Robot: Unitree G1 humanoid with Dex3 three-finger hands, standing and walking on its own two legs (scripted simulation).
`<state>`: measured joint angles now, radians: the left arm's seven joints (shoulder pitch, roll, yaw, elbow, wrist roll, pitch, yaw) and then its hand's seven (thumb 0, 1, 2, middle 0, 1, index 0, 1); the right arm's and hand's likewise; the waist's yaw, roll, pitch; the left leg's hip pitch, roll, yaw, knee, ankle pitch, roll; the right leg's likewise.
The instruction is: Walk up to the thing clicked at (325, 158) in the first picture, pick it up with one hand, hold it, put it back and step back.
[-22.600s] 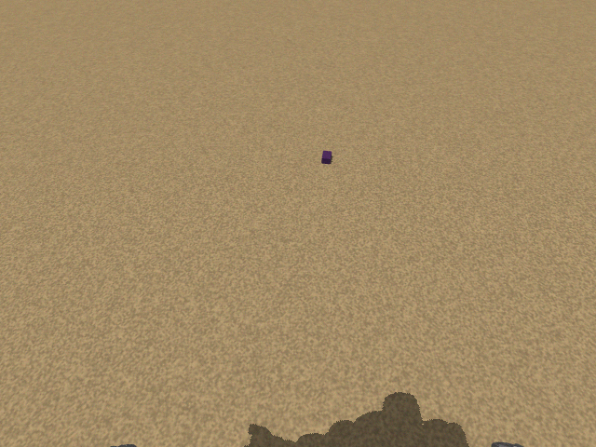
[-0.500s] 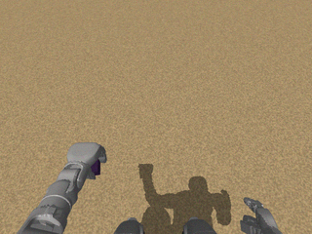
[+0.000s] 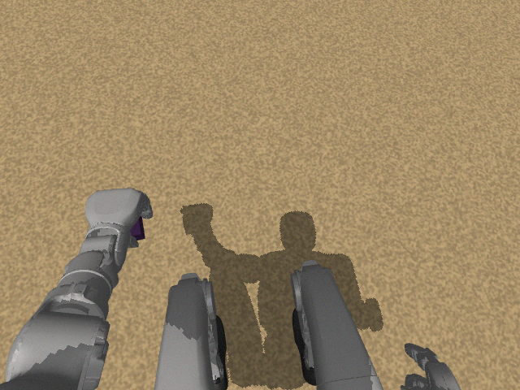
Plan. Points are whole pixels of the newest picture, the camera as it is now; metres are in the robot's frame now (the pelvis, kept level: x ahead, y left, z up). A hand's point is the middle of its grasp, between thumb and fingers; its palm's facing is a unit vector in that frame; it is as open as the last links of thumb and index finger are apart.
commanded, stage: crouch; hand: left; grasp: from above
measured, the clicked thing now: (128, 223) +0.40 +0.23 -0.17
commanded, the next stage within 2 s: lower in 1.02 s
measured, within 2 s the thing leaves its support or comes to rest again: neither
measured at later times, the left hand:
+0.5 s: hand (145, 238) +0.40 +0.23 -0.29, palm faces -0.45 +0.00 -0.89, open 6.5 cm
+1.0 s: hand (154, 242) +0.40 +0.23 -0.36, palm faces -0.46 +0.00 -0.89, open 6.6 cm
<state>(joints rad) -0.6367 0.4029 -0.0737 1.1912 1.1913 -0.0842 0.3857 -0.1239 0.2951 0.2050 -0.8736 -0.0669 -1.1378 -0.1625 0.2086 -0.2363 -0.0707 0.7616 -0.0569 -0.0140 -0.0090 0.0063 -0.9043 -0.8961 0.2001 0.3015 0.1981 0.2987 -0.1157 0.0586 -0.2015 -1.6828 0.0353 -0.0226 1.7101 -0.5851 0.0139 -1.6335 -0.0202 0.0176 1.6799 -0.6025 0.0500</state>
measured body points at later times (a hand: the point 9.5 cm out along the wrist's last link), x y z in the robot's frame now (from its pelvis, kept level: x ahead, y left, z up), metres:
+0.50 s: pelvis -0.01 -0.01 -0.12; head +0.21 +0.02 +0.27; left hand +0.42 +0.23 -0.24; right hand +0.09 -0.29 -0.25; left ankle +0.08 +0.11 -0.50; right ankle +0.08 -0.15 -0.50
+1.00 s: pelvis -0.01 -0.01 -0.19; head +0.20 +0.02 +0.21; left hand +0.42 +0.23 -0.31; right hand +0.05 -0.29 -0.31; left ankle +0.08 +0.11 -0.50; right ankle +0.08 -0.15 -0.50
